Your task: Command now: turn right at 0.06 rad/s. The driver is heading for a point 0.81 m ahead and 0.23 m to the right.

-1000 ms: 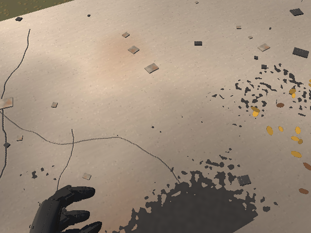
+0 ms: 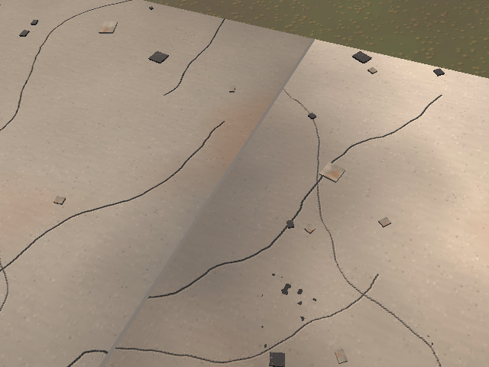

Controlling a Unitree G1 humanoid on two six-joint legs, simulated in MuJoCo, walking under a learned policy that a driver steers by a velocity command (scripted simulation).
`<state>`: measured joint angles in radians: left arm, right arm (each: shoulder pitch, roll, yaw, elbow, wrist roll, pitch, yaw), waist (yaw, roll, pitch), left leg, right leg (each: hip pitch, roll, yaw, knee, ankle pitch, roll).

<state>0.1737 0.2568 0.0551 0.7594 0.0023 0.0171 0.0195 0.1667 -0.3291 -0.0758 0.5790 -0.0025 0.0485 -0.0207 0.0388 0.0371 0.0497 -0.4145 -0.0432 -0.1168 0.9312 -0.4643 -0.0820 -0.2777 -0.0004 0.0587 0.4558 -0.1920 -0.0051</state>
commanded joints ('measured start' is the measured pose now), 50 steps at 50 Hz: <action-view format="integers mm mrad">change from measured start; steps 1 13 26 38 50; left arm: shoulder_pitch -24 -4 132 -70 -209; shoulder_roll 193 125 320 98 123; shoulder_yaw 43 58 110 4 35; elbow -62 -114 -224 -196 -235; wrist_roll -15 -33 15 28 17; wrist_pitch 2 33 -8 -3 -10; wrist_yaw -10 -11 -39 5 24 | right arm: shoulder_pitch -27 -62 -151 -23 165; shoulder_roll -24 -63 -78 -8 -187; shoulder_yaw -1 -29 -38 1 -50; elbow -67 -24 -51 65 33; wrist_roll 3 -12 -12 3 -12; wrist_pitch -25 -50 -74 -44 -72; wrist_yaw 0 -33 -2 6 9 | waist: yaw -3 -35 63 -20 -108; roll -273 121 -210 -177 214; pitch -93 -56 -257 -159 -116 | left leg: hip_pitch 96 337 -342 45 343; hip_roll -11 311 55 122 382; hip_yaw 99 38 24 84 -471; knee -319 -586 389 -109 -607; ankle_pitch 9 720 -222 197 712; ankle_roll -14 277 8 -3 418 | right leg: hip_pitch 113 -391 354 25 -337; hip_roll -146 -55 -368 -164 111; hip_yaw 230 -43 501 138 15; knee -101 649 -108 -126 638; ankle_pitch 231 -206 464 117 -466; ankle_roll -188 123 -378 -202 35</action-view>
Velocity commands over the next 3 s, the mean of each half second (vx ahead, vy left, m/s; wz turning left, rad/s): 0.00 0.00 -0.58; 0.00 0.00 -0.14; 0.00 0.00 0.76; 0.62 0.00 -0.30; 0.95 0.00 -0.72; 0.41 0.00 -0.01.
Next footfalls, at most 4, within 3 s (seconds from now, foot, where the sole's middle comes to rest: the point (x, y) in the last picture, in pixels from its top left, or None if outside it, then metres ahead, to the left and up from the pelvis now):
0.10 left None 0.02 0.14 -0.78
0.46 right None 0.00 -0.13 -0.78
0.92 left None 0.10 0.06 -0.78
1.28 right None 0.05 -0.17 -0.78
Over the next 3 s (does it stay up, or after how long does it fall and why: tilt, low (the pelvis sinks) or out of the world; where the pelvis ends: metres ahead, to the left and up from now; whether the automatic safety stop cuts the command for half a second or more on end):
stays up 0.88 -0.36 -0.01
